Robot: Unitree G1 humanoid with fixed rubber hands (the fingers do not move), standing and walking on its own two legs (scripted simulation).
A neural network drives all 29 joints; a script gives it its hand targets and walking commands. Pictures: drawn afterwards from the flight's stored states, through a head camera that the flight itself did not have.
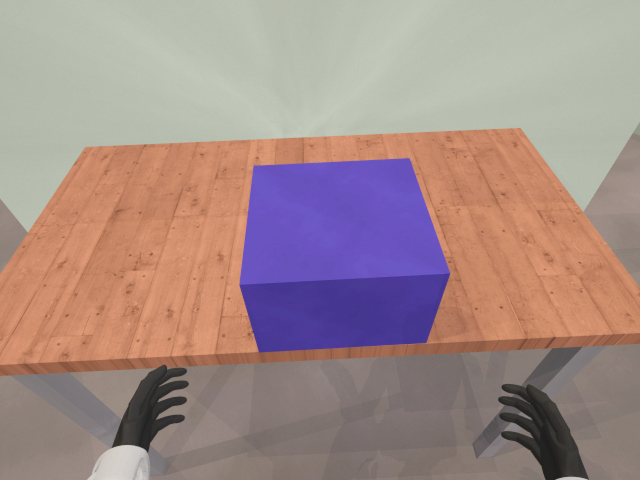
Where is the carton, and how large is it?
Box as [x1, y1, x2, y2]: [239, 158, 449, 351]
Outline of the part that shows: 409,158 253,166 239,284 259,351 426,342 449,275 449,271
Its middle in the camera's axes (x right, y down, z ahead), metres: +0.02 +0.01 +0.57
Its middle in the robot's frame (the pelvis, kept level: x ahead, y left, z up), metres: +0.42 +0.01 +0.05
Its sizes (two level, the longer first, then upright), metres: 0.237 0.225 0.157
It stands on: a table, 0.75 m high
